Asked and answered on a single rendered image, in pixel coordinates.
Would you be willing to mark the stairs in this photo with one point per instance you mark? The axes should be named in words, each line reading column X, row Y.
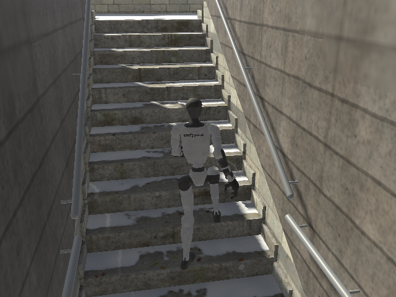
column 144, row 73

